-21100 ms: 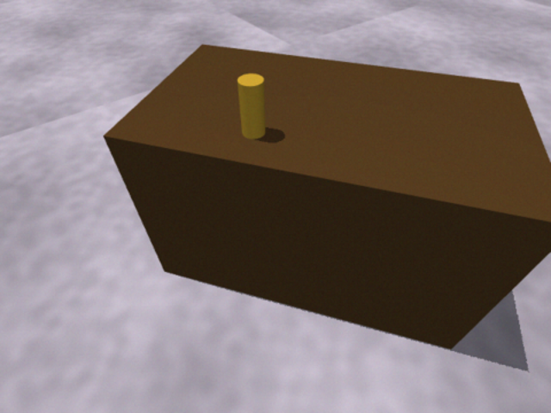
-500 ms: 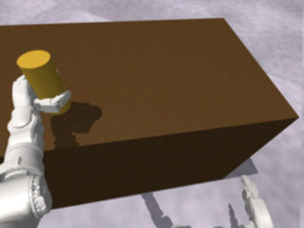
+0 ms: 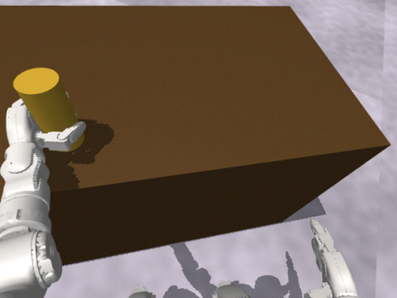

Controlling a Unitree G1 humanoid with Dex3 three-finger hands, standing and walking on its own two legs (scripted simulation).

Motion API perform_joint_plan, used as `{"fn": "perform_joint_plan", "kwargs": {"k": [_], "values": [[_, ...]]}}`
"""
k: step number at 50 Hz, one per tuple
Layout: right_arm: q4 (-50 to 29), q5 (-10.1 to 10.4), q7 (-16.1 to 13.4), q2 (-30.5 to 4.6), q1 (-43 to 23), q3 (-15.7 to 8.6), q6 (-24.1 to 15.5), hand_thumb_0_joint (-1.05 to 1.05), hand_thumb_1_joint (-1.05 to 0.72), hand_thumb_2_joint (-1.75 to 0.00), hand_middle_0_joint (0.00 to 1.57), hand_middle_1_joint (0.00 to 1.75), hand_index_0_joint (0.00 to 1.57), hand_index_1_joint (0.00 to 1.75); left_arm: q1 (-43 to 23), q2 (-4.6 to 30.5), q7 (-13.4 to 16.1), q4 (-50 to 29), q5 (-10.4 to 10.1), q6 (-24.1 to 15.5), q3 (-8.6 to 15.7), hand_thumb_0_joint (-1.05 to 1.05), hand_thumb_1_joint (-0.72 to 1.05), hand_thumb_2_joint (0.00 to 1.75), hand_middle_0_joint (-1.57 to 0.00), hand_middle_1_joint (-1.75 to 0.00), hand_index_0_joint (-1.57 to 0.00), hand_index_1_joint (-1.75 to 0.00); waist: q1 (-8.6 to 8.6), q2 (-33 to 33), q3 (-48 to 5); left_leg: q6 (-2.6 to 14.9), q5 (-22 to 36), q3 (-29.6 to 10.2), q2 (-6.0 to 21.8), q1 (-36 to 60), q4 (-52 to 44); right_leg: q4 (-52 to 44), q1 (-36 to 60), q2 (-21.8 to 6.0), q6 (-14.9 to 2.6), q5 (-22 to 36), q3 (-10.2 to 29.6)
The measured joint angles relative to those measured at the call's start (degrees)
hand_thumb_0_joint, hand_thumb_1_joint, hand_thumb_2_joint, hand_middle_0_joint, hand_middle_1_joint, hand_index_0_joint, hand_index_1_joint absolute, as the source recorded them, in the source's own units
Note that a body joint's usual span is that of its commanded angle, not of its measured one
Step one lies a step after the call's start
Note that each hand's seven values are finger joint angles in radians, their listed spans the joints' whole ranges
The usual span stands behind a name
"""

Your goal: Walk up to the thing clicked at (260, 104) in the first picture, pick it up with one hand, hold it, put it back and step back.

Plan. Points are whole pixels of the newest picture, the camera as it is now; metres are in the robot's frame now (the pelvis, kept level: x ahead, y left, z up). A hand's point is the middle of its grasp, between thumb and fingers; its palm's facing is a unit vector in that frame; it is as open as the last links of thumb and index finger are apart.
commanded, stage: lower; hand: left
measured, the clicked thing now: (54, 113) +0.48 +0.23 +0.07
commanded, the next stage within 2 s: loosen in 0.18 s
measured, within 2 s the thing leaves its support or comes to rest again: neither
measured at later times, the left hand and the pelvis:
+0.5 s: hand (60, 124) +0.48 +0.23 +0.05, palm faces +0.22 -0.98 +0.00, open 9.4 cm; pelvis +0.00 +0.00 -0.01, yaw +0 degrees
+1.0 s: hand (57, 120) +0.49 +0.24 +0.05, palm faces +0.23 -0.97 +0.00, open 16.2 cm; pelvis -0.01 +0.00 -0.02, yaw +0 degrees
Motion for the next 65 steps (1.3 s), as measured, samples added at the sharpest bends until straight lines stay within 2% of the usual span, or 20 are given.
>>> {"fn": "perform_joint_plan", "kwargs": {"k": [19,23,30,41,49,54,60,65], "values": [[-5.0,-0.3,1.2,-0.5,2.1,0.2,2.5,-0.01,0.52,-0.06,0.06,0.05,0.06,0.05,0.3,-0.4,-0.5,-0.6,-0.1,-3.1,0.7,0.01,-0.32,1.14,-0.74,-1.05,-0.78,-1.05,-0.08,-0.2,-0.9,-0.08,-1.4,-0.5,-0.3,-3.0,3.2,3.7,-3.0,-0.2,-0.06,-1.9,-0.4],[-5.6,-0.2,1.2,-0.6,2.5,0.2,3.0,-0.01,0.52,-0.05,0.06,0.05,0.06,0.05,-0.3,-0.2,-0.3,-0.1,-0.4,-3.0,1.2,0.01,-0.31,1.04,-0.77,-1.00,-0.81,-1.01,-0.24,-0.2,-0.8,-0.15,-1.4,-0.6,-0.2,-3.5,3.8,4.3,-3.5,-0.1,-0.13,-1.9,-0.5],[-6.5,-0.3,1.2,-0.6,2.3,0.2,3.7,-0.01,0.52,-0.05,0.06,0.05,0.06,0.05,-1.8,0.5,0.0,0.5,0.2,-3.1,1.2,0.00,-0.33,0.76,-0.80,-0.87,-0.84,-0.87,-0.50,-0.3,-0.7,-0.15,-1.1,-0.7,-0.3,-4.6,4.4,5.1,-4.6,-0.2,-0.13,-1.8,-0.5],[-7.6,-0.2,1.2,-0.9,3.2,0.4,4.0,-0.01,0.53,-0.05,0.06,0.05,0.06,0.05,-3.1,1.4,0.0,1.9,0.3,-2.9,1.7,-0.01,-0.44,0.36,-0.56,-0.51,-0.58,-0.50,-0.79,-0.1,-1.0,-0.16,-1.0,-0.6,-0.3,-5.4,4.8,5.7,-5.6,-0.2,-0.16,-1.7,-0.3],[-8.1,-0.1,0.9,-1.4,3.1,0.2,4.1,-0.01,0.54,-0.05,0.06,0.05,0.06,0.05,-2.7,1.8,-0.1,1.7,0.5,-2.6,2.2,-0.01,-0.52,0.17,-0.31,-0.26,-0.32,-0.25,-0.77,-0.1,-1.1,-0.16,-1.3,-0.5,-0.3,-5.4,4.8,5.8,-5.7,-0.2,-0.13,-2.1,-0.2],[-8.5,0.3,0.6,-1.5,3.4,0.0,4.7,-0.01,0.54,-0.05,0.06,0.05,0.06,0.05,-1.5,2.3,-0.7,-1.5,0.6,-0.9,3.6,-0.01,-0.52,0.11,-0.18,-0.15,-0.18,-0.14,-0.80,-0.3,-1.5,-0.27,-1.6,-0.4,-0.1,-4.1,4.2,5.1,-4.4,0.0,-0.17,-2.2,-0.2],[-6.8,1.0,-0.1,-1.3,3.3,-0.1,5.4,-0.01,0.53,-0.05,0.06,0.05,0.06,0.05,-2.7,5.7,-1.3,-3.7,0.9,2.4,5.2,-0.01,-0.52,0.08,-0.10,-0.08,-0.10,-0.07,-0.42,-0.2,-2.0,-0.32,-1.5,-0.4,0.0,-0.4,2.1,2.6,-0.6,0.1,-0.24,-1.8,-0.3],[-2.8,2.0,-0.2,-1.6,2.7,-0.5,5.5,-0.01,0.53,-0.05,0.06,0.05,0.06,0.05,-5.1,10.3,-4.0,-0.3,0.5,6.1,4.8,-0.01,-0.52,0.05,-0.07,-0.06,-0.08,-0.05,0.61,0.8,-2.6,-0.08,-0.9,-0.1,-0.1,2.3,-0.2,-0.1,2.3,0.0,-0.11,-1.0,-0.2]]}}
